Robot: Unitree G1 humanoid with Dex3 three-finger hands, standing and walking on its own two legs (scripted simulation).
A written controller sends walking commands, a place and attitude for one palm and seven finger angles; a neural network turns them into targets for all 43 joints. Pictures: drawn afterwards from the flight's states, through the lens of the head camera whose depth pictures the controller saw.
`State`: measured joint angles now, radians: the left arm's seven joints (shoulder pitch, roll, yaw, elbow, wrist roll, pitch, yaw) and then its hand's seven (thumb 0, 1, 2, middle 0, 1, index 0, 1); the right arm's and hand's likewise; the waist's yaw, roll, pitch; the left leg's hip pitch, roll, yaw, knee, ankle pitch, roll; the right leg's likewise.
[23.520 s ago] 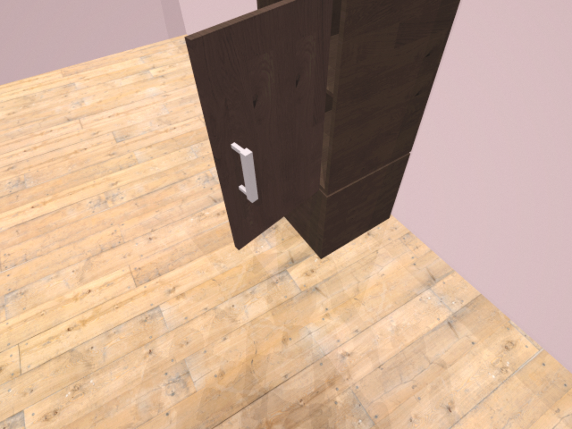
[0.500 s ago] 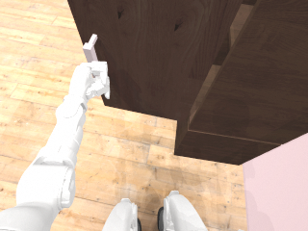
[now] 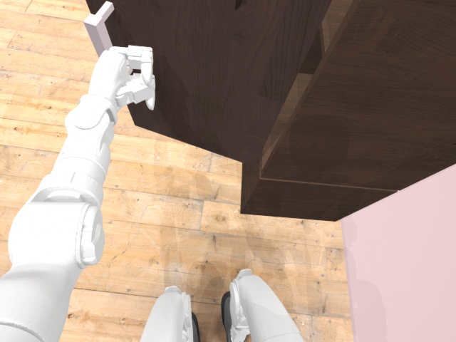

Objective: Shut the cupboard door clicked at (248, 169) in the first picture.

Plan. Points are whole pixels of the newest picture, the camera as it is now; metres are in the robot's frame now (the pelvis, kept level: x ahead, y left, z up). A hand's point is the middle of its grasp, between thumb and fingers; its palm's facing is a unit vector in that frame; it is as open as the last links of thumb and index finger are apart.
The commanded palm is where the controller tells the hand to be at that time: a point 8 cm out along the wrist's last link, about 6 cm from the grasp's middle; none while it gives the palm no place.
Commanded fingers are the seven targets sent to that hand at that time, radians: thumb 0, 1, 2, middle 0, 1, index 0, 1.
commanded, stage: push the door shut along its arc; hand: left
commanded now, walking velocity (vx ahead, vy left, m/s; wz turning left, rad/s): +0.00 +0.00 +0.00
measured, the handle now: (113, 51) +0.60 +0.13 +0.06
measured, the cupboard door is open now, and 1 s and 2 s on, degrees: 75 62 62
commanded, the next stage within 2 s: pull the fist back off the door in 0.62 s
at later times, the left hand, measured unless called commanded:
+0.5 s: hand (170, 70) +0.56 +0.04 +0.06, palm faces -0.42 -0.91 -0.05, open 3.1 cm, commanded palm +0.58 +0.07 +0.07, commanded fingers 0.00 0.90 0.90 -1.30 -1.50 -1.30 -1.50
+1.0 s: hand (189, 58) +0.58 +0.00 +0.06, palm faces +0.04 -1.00 -0.06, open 3.1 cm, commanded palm +0.55 +0.05 +0.07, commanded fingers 0.00 0.90 0.90 -1.30 -1.50 -1.30 -1.50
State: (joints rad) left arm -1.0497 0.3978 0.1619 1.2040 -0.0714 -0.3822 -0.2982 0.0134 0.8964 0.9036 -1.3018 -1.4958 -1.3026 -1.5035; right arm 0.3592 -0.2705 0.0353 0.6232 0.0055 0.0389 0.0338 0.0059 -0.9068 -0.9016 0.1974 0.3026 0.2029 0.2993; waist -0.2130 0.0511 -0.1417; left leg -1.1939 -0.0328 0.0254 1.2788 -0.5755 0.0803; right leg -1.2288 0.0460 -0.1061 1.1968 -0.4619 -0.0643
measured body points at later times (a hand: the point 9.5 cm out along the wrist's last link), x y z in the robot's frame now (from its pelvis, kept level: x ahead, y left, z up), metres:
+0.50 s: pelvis +0.00 -0.02 -0.01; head +0.18 -0.01 +0.40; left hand +0.57 +0.09 +0.07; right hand -0.02 -0.28 -0.12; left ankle +0.00 +0.07 -0.62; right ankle +0.05 -0.09 -0.62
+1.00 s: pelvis -0.01 -0.02 -0.02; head +0.18 -0.02 +0.39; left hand +0.57 +0.06 +0.07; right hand -0.05 -0.26 -0.13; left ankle +0.00 +0.07 -0.62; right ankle +0.05 -0.09 -0.62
